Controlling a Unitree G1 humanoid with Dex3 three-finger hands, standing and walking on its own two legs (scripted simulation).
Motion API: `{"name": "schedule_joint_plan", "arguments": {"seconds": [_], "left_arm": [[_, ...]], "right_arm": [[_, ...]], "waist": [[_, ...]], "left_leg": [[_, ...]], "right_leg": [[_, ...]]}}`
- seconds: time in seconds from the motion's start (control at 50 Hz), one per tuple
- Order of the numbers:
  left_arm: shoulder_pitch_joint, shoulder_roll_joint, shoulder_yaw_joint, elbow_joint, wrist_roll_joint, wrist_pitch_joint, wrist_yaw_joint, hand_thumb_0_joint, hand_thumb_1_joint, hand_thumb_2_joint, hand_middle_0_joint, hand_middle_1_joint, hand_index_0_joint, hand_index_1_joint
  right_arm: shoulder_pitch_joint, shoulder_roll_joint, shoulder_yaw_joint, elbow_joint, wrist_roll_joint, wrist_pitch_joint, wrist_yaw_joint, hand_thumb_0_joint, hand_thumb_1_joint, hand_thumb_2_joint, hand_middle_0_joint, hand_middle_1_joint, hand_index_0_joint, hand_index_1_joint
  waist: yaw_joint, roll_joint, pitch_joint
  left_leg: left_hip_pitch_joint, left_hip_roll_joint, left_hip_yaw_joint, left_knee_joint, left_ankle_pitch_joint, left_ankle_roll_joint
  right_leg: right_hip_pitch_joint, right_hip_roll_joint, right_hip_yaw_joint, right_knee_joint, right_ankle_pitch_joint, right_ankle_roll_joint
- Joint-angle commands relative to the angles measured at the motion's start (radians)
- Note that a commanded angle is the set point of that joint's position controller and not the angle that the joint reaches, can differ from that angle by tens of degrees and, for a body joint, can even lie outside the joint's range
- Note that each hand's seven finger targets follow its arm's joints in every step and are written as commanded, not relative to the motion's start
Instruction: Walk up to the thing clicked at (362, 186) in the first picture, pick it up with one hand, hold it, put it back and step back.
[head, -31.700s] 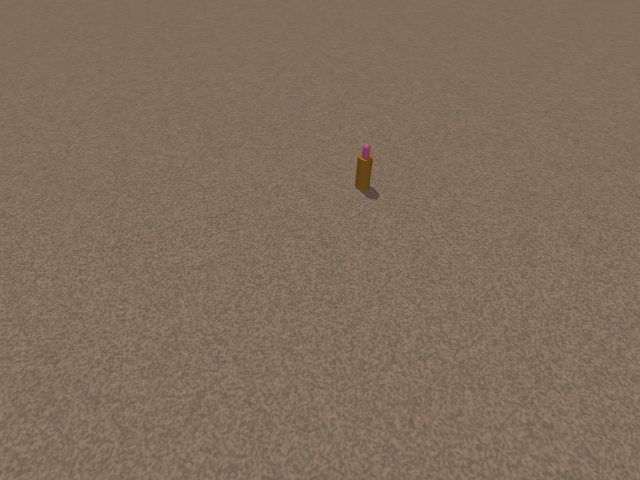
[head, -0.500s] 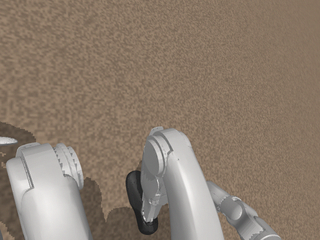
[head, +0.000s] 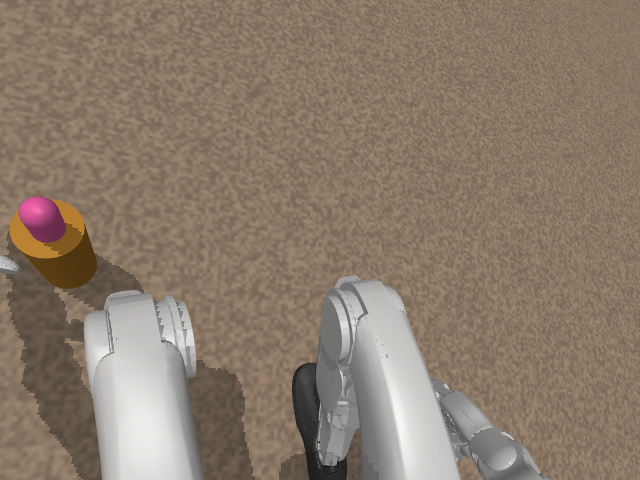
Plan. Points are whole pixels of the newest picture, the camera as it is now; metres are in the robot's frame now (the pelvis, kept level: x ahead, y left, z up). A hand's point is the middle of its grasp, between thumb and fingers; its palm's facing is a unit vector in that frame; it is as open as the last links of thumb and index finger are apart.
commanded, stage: home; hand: left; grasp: from the side
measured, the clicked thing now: (56, 242) +0.40 +0.28 -0.19
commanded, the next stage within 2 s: none
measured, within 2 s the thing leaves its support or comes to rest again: neither
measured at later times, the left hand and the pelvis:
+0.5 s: hand out of the picture +0.29 +0.32 +0.08, palm faces +0.27 -0.84 -0.46, open 17.6 cm; pelvis +0.01 -0.02 +0.16, yaw +9 degrees
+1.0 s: hand out of the picture +0.24 +0.25 +0.28, palm faces +0.33 -0.88 -0.33, open 17.5 cm; pelvis +0.08 -0.01 +0.37, yaw +13 degrees
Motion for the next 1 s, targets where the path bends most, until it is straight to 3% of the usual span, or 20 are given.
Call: {"name": "schedule_joint_plan", "arguments": {"seconds": [0.0, 0.04, 0.06, 0.08, 0.12, 0.16, 0.24, 0.3, 0.34, 0.4, 0.44, 0.46, 0.48, 0.52, 0.68, 0.74, 0.82, 0.86, 0.98], "left_arm": [[-0.231, 0.213, 0.015, -0.187, 0.07, 0.077, 0.039, 0.0, -0.556, 0.076, -0.072, -0.035, -0.052, -0.051], [-0.192, 0.314, 0.072, -0.21, 0.102, 0.139, 0.057, 0.0, -0.568, 0.08, -0.081, -0.055, -0.063, -0.069], [-0.203, 0.325, 0.083, -0.261, 0.11, 0.163, 0.062, 0.0, -0.535, 0.066, -0.053, -0.058, -0.052, -0.059], [-0.191, 0.289, 0.062, -0.27, 0.116, 0.192, 0.063, 0.0, -0.597, 0.029, -0.046, -0.047, -0.045, -0.047], [-0.098, 0.244, 0.061, -0.275, 0.121, 0.258, 0.071, 0.0, -0.61, 0.021, -0.044, -0.044, -0.043, -0.044], [-0.069, 0.248, 0.056, -0.367, 0.125, 0.314, 0.087, 0.0, -0.586, 0.035, -0.047, -0.048, -0.046, -0.048], [0.039, 0.095, -0.048, -0.497, 0.114, 0.435, 0.111, 0.0, -0.606, 0.023, -0.044, -0.043, -0.043, -0.044], [0.141, 0.066, -0.08, -0.64, 0.101, 0.518, 0.144, 0.0, -0.584, 0.036, -0.047, -0.047, -0.046, -0.048], [0.182, 0.09, -0.067, -0.754, 0.097, 0.559, 0.169, 0.0, -0.586, 0.035, -0.046, -0.046, -0.045, -0.047], [0.243, 0.059, -0.082, -0.8, 0.089, 0.611, 0.201, 0.0, -0.563, 0.048, -0.048, -0.05, -0.047, -0.05], [0.328, 0.017, -0.099, -0.775, 0.09, 0.643, 0.218, 0.0, -0.606, 0.023, -0.044, -0.043, -0.043, -0.043], [0.322, 0.028, -0.092, -0.822, 0.087, 0.652, 0.227, 0.0, -0.606, 0.023, -0.044, -0.043, -0.043, -0.043], [0.374, -0.021, -0.116, -0.773, 0.087, 0.669, 0.233, 0.0, -0.59, 0.032, -0.045, -0.045, -0.044, -0.046], [0.389, -0.038, -0.128, -0.818, 0.083, 0.688, 0.25, 0.0, -0.606, 0.022, -0.043, -0.042, -0.043, -0.043], [0.561, -0.215, -0.257, -0.795, 0.064, 0.779, 0.29, 0.0, -0.598, 0.027, -0.044, -0.044, -0.043, -0.044], [0.616, -0.236, -0.271, -0.832, 0.059, 0.81, 0.307, 0.0, -0.589, 0.033, -0.045, -0.045, -0.044, -0.046], [0.687, -0.298, -0.329, -0.885, 0.057, 0.858, 0.326, 0.0, -0.573, 0.042, -0.047, -0.048, -0.046, -0.049], [0.726, -0.293, -0.331, -0.938, 0.054, 0.879, 0.338, 0.0, -0.562, 0.048, -0.048, -0.05, -0.047, -0.051], [0.892, -0.379, -0.417, -1.073, 0.044, 0.944, 0.353, 0.0, -0.557, 0.051, -0.049, -0.052, -0.048, -0.052]], "right_arm": [[0.122, -0.263, -0.169, -0.025, 0.054, 0.025, -0.027, 0.0, -0.942, -0.918, 0.202, 0.302, 0.201, 0.302], [0.149, -0.271, -0.201, -0.028, 0.073, 0.043, -0.032, 0.0, -0.961, -0.922, 0.202, 0.302, 0.202, 0.302], [0.156, -0.255, -0.208, -0.035, 0.082, 0.049, -0.032, 0.0, -0.896, -0.902, 0.201, 0.301, 0.201, 0.301], [0.156, -0.24, -0.22, -0.04, 0.091, 0.056, -0.034, 0.0, -0.896, -0.902, 0.201, 0.301, 0.201, 0.301], [0.165, -0.235, -0.248, -0.043, 0.111, 0.064, -0.042, 0.0, -0.896, -0.902, 0.201, 0.301, 0.201, 0.301], [0.169, -0.222, -0.276, -0.064, 0.134, 0.07, -0.051, 0.0, -0.896, -0.902, 0.201, 0.301, 0.201, 0.301], [0.186, -0.204, -0.318, -0.1, 0.173, 0.069, -0.07, 0.0, -0.895, -0.902, 0.201, 0.301, 0.201, 0.301], [0.194, -0.183, -0.333, -0.133, 0.194, 0.061, -0.093, 0.0, -0.895, -0.902, 0.201, 0.301, 0.201, 0.301], [0.196, -0.173, -0.338, -0.151, 0.204, 0.056, -0.111, 0.0, -0.895, -0.902, 0.201, 0.302, 0.201, 0.302], [0.189, -0.137, -0.332, -0.166, 0.212, 0.041, -0.138, 0.0, -0.895, -0.902, 0.201, 0.301, 0.201, 0.301], [0.175, -0.119, -0.328, -0.18, 0.217, 0.026, -0.158, 0.0, -0.895, -0.902, 0.201, 0.301, 0.201, 0.301], [0.18, -0.119, -0.331, -0.185, 0.22, 0.019, -0.168, 0.0, -0.895, -0.902, 0.201, 0.301, 0.201, 0.301], [0.175, -0.11, -0.33, -0.192, 0.221, 0.009, -0.178, 0.0, -0.895, -0.902, 0.201, 0.301, 0.201, 0.301], [0.179, -0.098, -0.327, -0.195, 0.222, -0.008, -0.194, 0.0, -0.895, -0.902, 0.201, 0.301, 0.201, 0.301], [0.208, -0.057, -0.308, -0.197, 0.219, -0.078, -0.236, 0.0, -0.895, -0.902, 0.201, 0.301, 0.201, 0.301], [0.219, -0.056, -0.305, -0.202, 0.22, -0.095, -0.247, 0.0, -0.895, -0.902, 0.201, 0.301, 0.201, 0.301], [0.236, -0.045, -0.298, -0.206, 0.219, -0.116, -0.265, 0.0, -0.895, -0.902, 0.201, 0.301, 0.201, 0.301], [0.243, -0.041, -0.294, -0.221, 0.219, -0.123, -0.278, 0.0, -0.896, -0.902, 0.201, 0.301, 0.201, 0.301], [0.258, -0.021, -0.282, -0.257, 0.215, -0.15, -0.308, 0.0, -0.896, -0.902, 0.201, 0.301, 0.201, 0.301]], "waist": [[0.006, 0.498, -0.637], [0.04, 0.507, -0.678], [0.055, 0.494, -0.704], [0.056, 0.48, -0.714], [0.067, 0.454, -0.714], [0.094, 0.425, -0.757], [0.077, 0.342, -0.777], [0.094, 0.271, -0.845], [0.116, 0.268, -0.863], [0.102, 0.205, -0.823], [0.117, 0.201, -0.788], [0.123, 0.217, -0.806], [0.113, 0.207, -0.778], [0.118, 0.194, -0.766], [0.1, 0.16, -0.617], [0.119, 0.174, -0.598], [0.109, 0.201, -0.56], [0.118, 0.216, -0.531], [0.114, 0.209, -0.416]], "left_leg": [[0.548, 0.027, 0.145, -0.418, 0.115, 0.011], [0.549, 0.024, 0.16, -0.446, 0.113, 0.017], [0.554, 0.023, 0.168, -0.457, 0.118, 0.019], [0.56, 0.021, 0.175, -0.476, 0.101, 0.022], [0.577, 0.02, 0.181, -0.511, 0.106, 0.025], [0.588, 0.016, 0.192, -0.564, 0.063, 0.032], [0.649, 0.017, 0.193, -0.669, 0.001, 0.04], [0.693, 0.013, 0.215, -0.725, 0.023, 0.048], [0.751, 0.016, 0.221, -0.779, 0.021, 0.049], [0.749, 0.013, 0.248, -0.829, 0.023, 0.057], [0.793, 0.012, 0.262, -0.879, 0.034, 0.058], [0.839, 0.011, 0.268, -0.897, 0.059, 0.057], [0.855, 0.01, 0.27, -0.924, 0.07, 0.058], [0.914, 0.007, 0.275, -0.973, 0.107, 0.059], [1.126, 0.008, 0.295, -1.165, 0.253, 0.055], [1.246, 0.004, 0.296, -1.256, 0.306, 0.048], [1.401, 0.005, 0.293, -1.369, 0.407, 0.038], [1.464, 0.003, 0.292, -1.433, 0.413, 0.033], [1.597, 0.001, 0.292, -1.585, 0.419, 0.027]], "right_leg": [[0.127, 0.015, -0.077, -0.23, 0.148, -0.09], [0.148, 0.009, -0.06, -0.243, 0.132, -0.092], [0.154, 0.007, -0.049, -0.254, 0.132, -0.093], [0.149, 0.006, -0.041, -0.271, 0.117, -0.095], [0.149, 0.003, -0.033, -0.294, 0.117, -0.095], [0.175, -0.001, -0.013, -0.339, 0.08, -0.097], [0.229, -0.006, 0.009, -0.459, 0.043, -0.09], [0.362, -0.012, 0.036, -0.562, 0.059, -0.081], [0.429, -0.016, 0.051, -0.618, 0.059, -0.08], [0.575, -0.027, 0.092, -0.732, 0.038, -0.068], [0.641, -0.032, 0.111, -0.79, 0.035, -0.067], [0.676, -0.034, 0.119, -0.818, 0.056, -0.068], [0.702, -0.035, 0.117, -0.842, 0.067, -0.066], [0.772, -0.038, 0.122, -0.897, 0.103, -0.065], [1.035, -0.055, 0.145, -1.132, 0.256, -0.051], [1.117, -0.057, 0.125, -1.192, 0.307, -0.057], [1.225, -0.051, 0.096, -1.265, 0.41, -0.061], [1.275, -0.051, 0.09, -1.317, 0.409, -0.061], [1.408, -0.046, 0.068, -1.452, 0.42, -0.056]]}}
